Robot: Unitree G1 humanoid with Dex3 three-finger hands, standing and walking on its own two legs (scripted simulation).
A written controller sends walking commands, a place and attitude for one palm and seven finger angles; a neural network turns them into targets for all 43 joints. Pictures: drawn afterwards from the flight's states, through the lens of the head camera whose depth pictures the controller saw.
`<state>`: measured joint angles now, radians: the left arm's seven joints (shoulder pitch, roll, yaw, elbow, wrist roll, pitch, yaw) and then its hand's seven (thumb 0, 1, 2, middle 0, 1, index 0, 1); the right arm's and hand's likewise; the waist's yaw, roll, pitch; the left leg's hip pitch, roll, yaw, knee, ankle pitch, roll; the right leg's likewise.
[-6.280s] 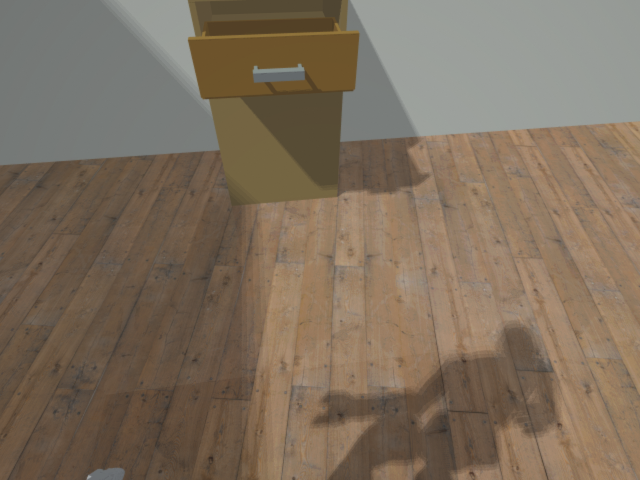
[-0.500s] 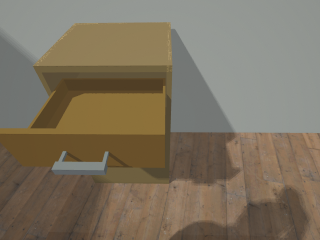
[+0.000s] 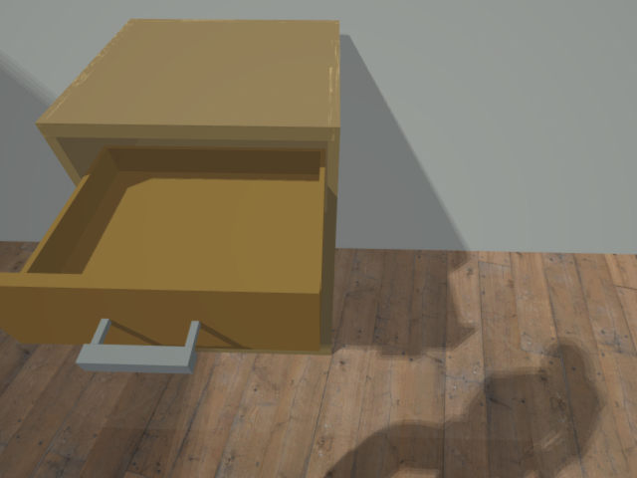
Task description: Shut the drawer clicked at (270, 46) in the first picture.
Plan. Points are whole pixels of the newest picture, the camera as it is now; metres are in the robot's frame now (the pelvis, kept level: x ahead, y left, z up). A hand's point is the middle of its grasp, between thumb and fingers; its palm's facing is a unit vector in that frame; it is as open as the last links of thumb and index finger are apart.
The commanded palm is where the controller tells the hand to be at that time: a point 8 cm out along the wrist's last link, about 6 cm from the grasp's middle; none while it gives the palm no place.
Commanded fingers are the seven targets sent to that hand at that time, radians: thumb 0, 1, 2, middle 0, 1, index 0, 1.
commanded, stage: come to a stop and stand still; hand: left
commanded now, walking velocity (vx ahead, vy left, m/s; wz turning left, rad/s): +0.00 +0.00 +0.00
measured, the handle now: (143, 342) +0.27 +0.25 +0.01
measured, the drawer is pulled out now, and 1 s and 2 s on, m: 0.30 0.30 0.30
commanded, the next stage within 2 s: look again from close up in 0.40 s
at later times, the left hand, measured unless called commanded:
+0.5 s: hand out of the picture +0.02 +0.18 -0.17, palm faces +0.03 -0.97 -0.23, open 7.4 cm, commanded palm none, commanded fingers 0.00 0.90 0.90 -0.20 -0.30 -0.20 -0.30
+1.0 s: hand out of the picture +0.00 +0.17 -0.17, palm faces +0.04 -0.98 -0.21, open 7.4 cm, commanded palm none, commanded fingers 0.00 0.90 0.90 -0.20 -0.30 -0.20 -0.30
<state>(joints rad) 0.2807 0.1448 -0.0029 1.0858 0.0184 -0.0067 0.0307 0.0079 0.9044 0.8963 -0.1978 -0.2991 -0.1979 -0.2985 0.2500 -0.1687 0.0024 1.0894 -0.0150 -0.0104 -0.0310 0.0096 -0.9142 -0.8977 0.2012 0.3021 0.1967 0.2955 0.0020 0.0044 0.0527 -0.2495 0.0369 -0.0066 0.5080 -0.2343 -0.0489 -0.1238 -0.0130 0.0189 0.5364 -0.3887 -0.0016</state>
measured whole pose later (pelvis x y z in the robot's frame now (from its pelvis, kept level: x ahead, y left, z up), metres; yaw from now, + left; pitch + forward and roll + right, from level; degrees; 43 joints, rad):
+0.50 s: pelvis +0.02 -0.01 +0.00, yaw +0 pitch -1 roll +1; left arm 0.28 0.19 0.01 1.09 0.02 -0.01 0.03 0.01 0.91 0.90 -0.20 -0.30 -0.20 -0.30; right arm 0.20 -0.17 0.01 1.11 -0.01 0.00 -0.03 0.00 -0.91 -0.90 0.20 0.30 0.20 0.30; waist 0.01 -0.01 0.05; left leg -0.20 0.04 -0.01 0.45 -0.23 -0.06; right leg -0.06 -0.01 0.01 0.46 -0.38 -0.01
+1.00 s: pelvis +0.01 +0.00 +0.01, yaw +1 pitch -1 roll +1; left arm 0.29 0.16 0.00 1.11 0.02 -0.01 0.03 0.01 0.91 0.90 -0.20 -0.30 -0.20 -0.30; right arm 0.25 -0.16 0.01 1.14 -0.01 -0.01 -0.03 0.01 -0.91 -0.90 0.20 0.30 0.20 0.30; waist 0.01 -0.01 0.04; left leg -0.19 0.03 -0.01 0.44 -0.22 -0.05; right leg -0.06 -0.02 0.01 0.45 -0.37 0.00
